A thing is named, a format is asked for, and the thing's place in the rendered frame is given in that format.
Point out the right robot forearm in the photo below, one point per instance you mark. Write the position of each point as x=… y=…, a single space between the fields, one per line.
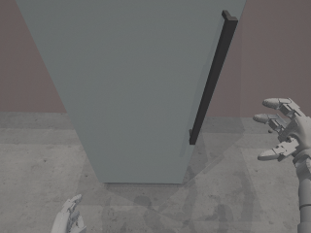
x=302 y=163

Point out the handle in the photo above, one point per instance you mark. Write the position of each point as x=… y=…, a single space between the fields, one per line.
x=214 y=73

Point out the right robot hand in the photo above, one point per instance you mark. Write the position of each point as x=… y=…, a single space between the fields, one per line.
x=299 y=129

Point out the fridge door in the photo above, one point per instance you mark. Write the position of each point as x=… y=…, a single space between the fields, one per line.
x=131 y=75

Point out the left robot hand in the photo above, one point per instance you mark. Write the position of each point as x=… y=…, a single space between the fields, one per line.
x=63 y=221

